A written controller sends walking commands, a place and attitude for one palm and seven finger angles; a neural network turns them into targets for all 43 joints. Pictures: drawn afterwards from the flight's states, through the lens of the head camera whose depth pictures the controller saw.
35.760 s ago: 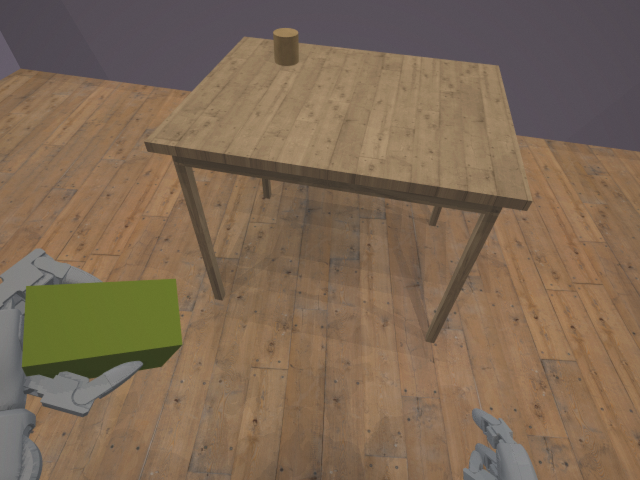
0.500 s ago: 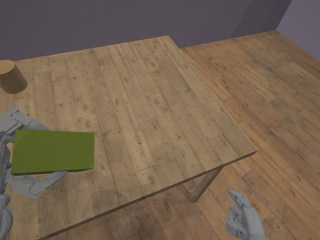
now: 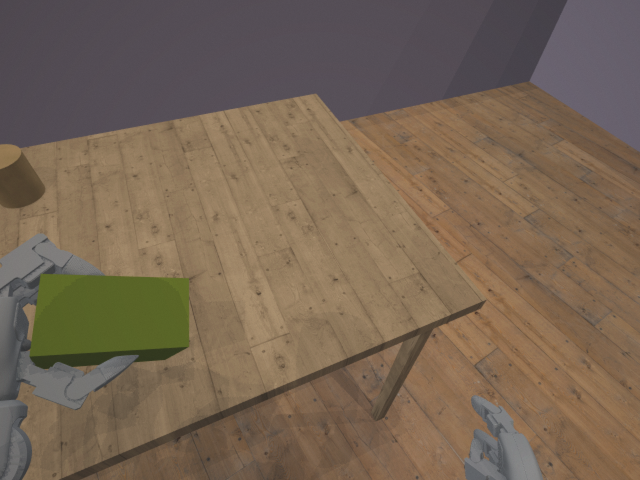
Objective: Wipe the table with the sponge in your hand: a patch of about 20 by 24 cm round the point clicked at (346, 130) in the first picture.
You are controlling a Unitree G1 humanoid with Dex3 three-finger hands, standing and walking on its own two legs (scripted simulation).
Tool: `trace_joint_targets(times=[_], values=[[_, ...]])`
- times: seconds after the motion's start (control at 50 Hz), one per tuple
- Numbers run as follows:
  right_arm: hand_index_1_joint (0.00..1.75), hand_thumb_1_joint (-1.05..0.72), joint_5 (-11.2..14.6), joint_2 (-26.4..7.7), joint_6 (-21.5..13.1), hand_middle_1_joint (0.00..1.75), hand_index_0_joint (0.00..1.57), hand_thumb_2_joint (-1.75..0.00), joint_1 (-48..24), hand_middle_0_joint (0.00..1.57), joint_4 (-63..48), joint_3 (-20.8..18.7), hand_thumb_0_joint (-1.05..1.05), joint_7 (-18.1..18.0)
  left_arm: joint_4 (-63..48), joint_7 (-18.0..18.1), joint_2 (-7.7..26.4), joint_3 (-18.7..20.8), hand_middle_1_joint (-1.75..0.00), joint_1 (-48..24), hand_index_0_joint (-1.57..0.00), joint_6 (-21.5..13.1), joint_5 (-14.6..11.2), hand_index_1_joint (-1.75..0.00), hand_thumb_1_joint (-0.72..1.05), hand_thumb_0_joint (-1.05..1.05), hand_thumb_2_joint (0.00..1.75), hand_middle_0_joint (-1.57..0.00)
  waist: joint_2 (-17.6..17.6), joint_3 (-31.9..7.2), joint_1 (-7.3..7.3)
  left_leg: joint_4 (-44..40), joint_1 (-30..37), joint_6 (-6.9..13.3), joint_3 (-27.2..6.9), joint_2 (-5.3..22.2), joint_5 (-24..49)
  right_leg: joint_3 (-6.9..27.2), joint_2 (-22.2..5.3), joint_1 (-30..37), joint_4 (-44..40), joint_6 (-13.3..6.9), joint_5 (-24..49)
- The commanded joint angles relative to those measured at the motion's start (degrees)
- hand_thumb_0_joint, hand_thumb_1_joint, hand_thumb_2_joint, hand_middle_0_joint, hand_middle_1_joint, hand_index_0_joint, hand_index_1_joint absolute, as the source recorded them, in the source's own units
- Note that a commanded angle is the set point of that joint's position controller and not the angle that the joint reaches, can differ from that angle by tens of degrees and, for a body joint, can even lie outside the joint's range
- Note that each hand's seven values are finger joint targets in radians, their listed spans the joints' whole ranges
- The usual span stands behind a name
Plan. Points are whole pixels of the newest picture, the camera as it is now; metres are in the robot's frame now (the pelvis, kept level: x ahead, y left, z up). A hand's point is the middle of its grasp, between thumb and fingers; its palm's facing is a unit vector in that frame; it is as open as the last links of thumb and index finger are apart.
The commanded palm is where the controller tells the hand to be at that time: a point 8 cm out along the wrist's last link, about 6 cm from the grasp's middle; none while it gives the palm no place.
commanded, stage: come to a stop and stand still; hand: left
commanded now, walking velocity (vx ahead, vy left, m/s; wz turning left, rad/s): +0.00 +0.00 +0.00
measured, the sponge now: (134, 323) +0.23 +0.21 +0.13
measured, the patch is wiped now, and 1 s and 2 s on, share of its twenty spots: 0.00 0.00 0.00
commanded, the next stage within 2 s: look again from close up in 0.88 s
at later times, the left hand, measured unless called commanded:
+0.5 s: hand (62, 306) +0.23 +0.26 +0.16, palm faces +0.38 -0.84 -0.38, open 10.0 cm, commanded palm +0.16 +0.29 +0.17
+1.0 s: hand (51, 306) +0.22 +0.27 +0.16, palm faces +0.38 -0.85 -0.36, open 10.0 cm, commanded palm +0.17 +0.30 +0.17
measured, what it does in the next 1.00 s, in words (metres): stands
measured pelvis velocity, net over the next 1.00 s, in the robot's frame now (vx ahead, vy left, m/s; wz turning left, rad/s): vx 0.01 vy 0.02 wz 0.02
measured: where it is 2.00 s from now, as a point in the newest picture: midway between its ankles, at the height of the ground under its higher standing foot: outside the picture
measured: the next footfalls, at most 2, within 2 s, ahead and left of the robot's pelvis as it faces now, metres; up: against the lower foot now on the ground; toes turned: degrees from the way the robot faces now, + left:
none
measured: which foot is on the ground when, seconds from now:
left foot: down 0.00-1.00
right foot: down 0.00-1.00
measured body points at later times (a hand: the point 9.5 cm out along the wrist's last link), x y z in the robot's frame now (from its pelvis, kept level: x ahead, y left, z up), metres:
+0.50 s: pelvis +0.01 +0.00 +0.00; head +0.04 +0.03 +0.45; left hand +0.20 +0.31 +0.18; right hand +0.18 -0.21 -0.08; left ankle +0.00 +0.07 -0.74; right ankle +0.03 -0.09 -0.74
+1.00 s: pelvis +0.01 +0.02 +0.00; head +0.04 +0.04 +0.45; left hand +0.20 +0.31 +0.18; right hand +0.20 -0.19 -0.07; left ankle +0.00 +0.07 -0.74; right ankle +0.03 -0.09 -0.74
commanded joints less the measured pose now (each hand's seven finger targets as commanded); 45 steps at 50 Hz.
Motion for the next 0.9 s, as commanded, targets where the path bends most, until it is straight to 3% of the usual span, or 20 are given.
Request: trace_joint_targets(times=[0.0, 0.04, 0.06, 0.08, 0.1, 0.12, 0.14, 0.2, 0.22, 0.26, 0.3, 0.32, 0.42, 0.54, 0.62, 0.64, 0.72, 0.78, 0.82, 0.88], values=[[0.3, -0.9, 0.3, -6.9, -3.0, 0.3, 0.2, -0.9, -5.1, 0.2, -9.1, -3.0, 0.0, -0.6, -11.4, 1.1, 9.6, 5.8, -1.6, -4.8, -1.2, -3.1, -0.6, -1.6, 0.1, 0.0, 1.3, -1.2, 1.8, -5.8, 0.25, -5.4, -3.2, -2.7, -7.1, 7.8, 3.4, 8.2, -7.6, 5.9, -3.7, 0.5, 0.8], [0.3, -0.9, 0.3, -6.8, -3.1, 0.3, 0.2, -0.9, -5.4, 0.2, -8.9, -2.7, 0.0, -0.6, -10.5, 1.1, 8.1, 4.5, -1.6, -5.0, -1.2, -3.0, -0.6, -1.6, 0.1, 0.0, 1.3, -1.2, 2.2, -5.7, 0.15, -5.6, -2.7, -2.5, -6.7, 7.6, 2.0, 7.8, -7.3, 4.8, -4.5, 0.7, -2.1], [0.3, -0.9, -2.4, -9.9, -6.0, 0.3, 0.2, -0.9, 4.2, 0.2, -7.7, -2.1, 0.0, 0.1, -29.2, 1.6, 58.0, 38.7, -1.6, -66.4, -1.2, -9.7, 9.4, -1.6, 0.1, 0.0, 1.3, -1.2, -0.5, 2.8, -0.6, -1.1, -10.6, -0.7, -2.5, 7.9, 5.2, 5.7, -4.9, -0.8, -4.9, 7.8, -0.7], [0.3, -0.9, -0.3, -1.3, -5.5, 0.3, 0.2, -0.9, -3.9, 0.2, -6.6, 0.7, 0.0, 0.1, 5.2, -1.0, 20.7, 15.9, -1.6, -34.4, -1.2, -7.4, 2.8, -1.6, 0.1, 0.0, 1.3, -1.2, 1.7, -10.8, -0.17, -1.9, -3.4, -0.5, -5.5, 6.6, 9.5, 4.9, -8.6, 1.0, -1.4, 1.4, -6.6], [0.3, -0.9, -0.5, -6.1, -6.7, 0.3, 0.2, -0.9, -2.4, 0.2, -8.0, -2.8, 0.0, 0.0, 10.3, -1.8, 13.6, 11.7, -1.6, -15.6, -1.2, -6.6, 0.8, -1.6, 0.1, 0.0, 1.3, -1.2, 5.1, -8.8, 3.17, -0.1, -1.4, -2.2, -4.8, 5.9, 6.8, 12.6, -8.1, 3.6, -3.2, 0.5, -1.1], [0.3, -0.9, 0.6, -5.7, -6.5, 0.3, 0.2, -0.9, -3.3, 0.2, -7.6, -3.3, 0.0, 1.8, 6.6, -2.6, 4.7, 4.9, -1.6, -8.0, -1.2, -6.5, -1.6, -1.6, 0.1, 0.0, 1.3, -1.2, 11.8, -11.3, 1.54, -0.2, 0.5, -2.6, -3.0, 6.0, 7.1, 10.2, -8.4, 6.1, -0.8, -0.1, 3.4], [0.3, -0.9, 0.6, -6.7, -6.1, 0.3, 0.2, -0.9, -1.8, 0.2, -8.5, -3.3, 0.0, 2.6, -3.3, -2.5, 6.6, 4.2, -1.6, -9.1, -1.2, -7.2, -1.6, -1.6, 0.1, 0.0, 1.3, -1.2, 10.2, -11.0, 1.18, -1.6, -3.6, -2.5, -4.3, 6.5, 4.9, 9.5, -8.6, 9.2, 0.5, 0.5, 2.5], [0.3, -0.9, 0.4, -6.8, -6.2, 0.3, 0.2, -0.9, -3.6, 0.2, -8.8, -3.0, 0.0, 3.1, -8.6, -1.1, 8.4, 4.3, -1.6, -3.2, -1.2, -7.6, -1.5, -1.6, 0.1, 0.0, 1.3, -1.2, -1.6, -7.2, 1.96, -3.4, -7.3, -1.9, -5.1, 5.9, -1.8, 9.6, -7.9, 8.1, -2.3, 1.0, -6.5], [0.3, -0.9, 0.8, -6.7, -6.2, 0.3, 0.2, -0.9, -5.5, 0.2, -8.5, -2.8, 0.0, 3.0, -8.4, -0.5, 9.1, 5.7, -1.6, -2.0, -1.2, -7.2, -1.7, -1.6, 0.1, 0.0, 1.3, -1.2, -0.7, -6.0, 1.67, -4.2, -5.8, -1.9, -5.0, 6.2, -2.4, 9.0, -7.2, 5.4, -2.5, 0.7, -8.0], [0.3, -0.9, 0.5, -6.6, -6.1, 0.3, 0.2, -0.9, -5.0, 0.2, -8.6, -2.7, 0.0, 2.0, -8.5, -0.1, 12.0, 8.8, -1.6, -4.9, -1.2, -7.4, -1.5, -1.6, 0.1, 0.0, 1.3, -1.2, -3.8, -4.9, 1.62, -5.5, -7.9, -1.9, -6.4, 6.5, -3.7, 8.0, -6.8, 5.6, -2.6, 1.0, -9.6], [0.3, -0.9, 0.4, -6.4, -6.5, 0.3, 0.2, -0.9, -4.9, 0.2, -8.6, -2.7, 0.0, 1.0, -8.8, 0.1, 13.8, 10.9, -1.6, -7.3, -1.2, -8.0, -1.5, -1.6, 0.1, 0.0, 1.3, -1.2, -2.9, -5.2, 1.42, -5.2, -7.1, -1.7, -7.0, 6.6, -1.7, 8.1, -6.9, 5.8, -2.0, 1.0, -7.2], [0.3, -0.9, 0.4, -6.4, -6.5, 0.3, 0.2, -0.9, -6.5, 0.2, -8.5, -2.3, 0.0, 0.8, -11.3, 0.4, 16.3, 13.1, -1.6, -9.8, -1.2, -8.2, -1.4, -1.6, 0.1, 0.0, 1.3, -1.2, 0.4, -5.8, 1.24, -5.6, -6.1, -1.7, -7.1, 6.8, -1.5, 7.8, -6.4, 5.9, -0.9, 1.0, -5.6], [0.3, -0.9, 0.5, -5.6, -7.6, 0.3, 0.2, -0.9, -6.3, 0.2, -8.1, -2.0, 0.0, 0.7, -13.4, 0.1, 12.5, 9.6, -1.6, -10.3, -1.2, -8.2, -1.5, -1.6, 0.1, 0.0, 1.3, -1.2, 6.3, -9.1, 1.17, -3.6, -2.6, -2.8, -6.7, 7.0, 9.7, 6.4, -6.5, 9.3, 2.7, 0.9, 7.1], [0.3, -0.9, 0.1, -6.4, -6.4, 0.3, 0.2, -0.9, -4.8, 0.2, -7.3, -2.6, 0.0, 1.4, -11.6, 0.3, 8.2, 5.8, -1.6, -5.7, -1.2, -6.6, -1.4, -1.6, 0.1, 0.0, 1.3, -1.2, 3.2, -9.8, 0.88, -2.8, -0.9, -4.9, -7.1, 7.9, 20.1, 4.4, -6.2, 9.6, 3.0, 0.9, 11.7], [0.3, -0.9, 0.5, -6.2, -5.1, 0.3, 0.2, -0.9, -6.2, 0.2, -8.0, -2.8, 0.0, 1.3, -13.5, 0.9, 10.8, 8.4, -1.6, -5.8, -1.2, -5.7, -1.1, -1.6, 0.1, 0.0, 1.3, -1.2, 4.3, -10.0, 0.76, -2.6, -0.3, -6.0, -6.9, 8.1, 23.7, 4.5, -5.8, 9.9, 3.9, 0.8, 13.3], [0.3, -0.9, 0.1, -6.1, -4.4, 0.3, 0.2, -0.9, -5.4, 0.2, -8.1, -2.6, 0.0, 1.1, -12.4, 0.5, 9.1, 6.9, -1.6, -5.3, -1.2, -5.7, -1.3, -1.6, 0.1, 0.0, 1.3, -1.2, 4.1, -9.6, 0.63, -3.0, -1.0, -6.0, -6.9, 8.4, 23.9, 3.3, -5.9, 9.8, 3.5, 0.9, 12.6], [0.3, -0.9, 0.4, -5.9, -3.8, 0.3, 0.2, -0.9, -6.5, 0.2, -9.2, -2.6, 0.0, 0.7, -15.4, 0.9, 11.1, 8.7, -1.6, -5.8, -1.2, -5.2, -1.3, -1.6, 0.1, 0.0, 1.3, -1.2, 5.7, -9.9, 0.66, -3.4, -0.3, -6.5, -7.0, 8.6, 23.8, 3.7, -5.4, 9.7, 3.8, 0.9, 11.7], [0.3, -0.9, 0.1, -6.2, -3.3, 0.3, 0.2, -0.9, -5.5, 0.2, -9.7, -2.7, 0.0, 0.6, -15.2, 0.5, 9.9, 6.9, -1.6, -5.9, -1.2, -4.8, -1.5, -1.6, 0.1, 0.0, 1.3, -1.2, 4.8, -9.6, 0.54, -3.7, -0.9, -6.6, -7.2, 9.1, 22.5, 3.5, -5.8, 10.0, 3.2, 0.9, 10.9], [0.3, -0.9, 0.3, -6.2, -3.4, 0.3, 0.2, -0.9, -6.4, 0.2, -9.5, -2.5, 0.0, 0.5, -15.9, 0.9, 10.2, 7.4, -1.6, -6.5, -1.2, -4.6, -1.1, -1.6, 0.1, 0.0, 1.3, -1.2, 7.5, -9.2, 0.59, -4.7, -0.4, -7.3, -7.1, 8.9, 21.8, 3.5, -5.1, 8.8, 3.6, 1.0, 8.8], [0.3, -0.9, 0.0, -6.4, -3.0, 0.3, 0.2, -0.9, -5.2, 0.2, -9.6, -2.8, 0.0, 0.4, -14.9, 0.8, 9.9, 6.6, -1.6, -6.6, -1.2, -4.5, -1.0, -1.6, 0.1, 0.0, 1.3, -1.2, 5.8, -8.8, 0.64, -5.2, -2.0, -7.3, -7.8, 9.6, 20.4, 2.9, -5.4, 9.9, 3.1, 1.1, 7.8]])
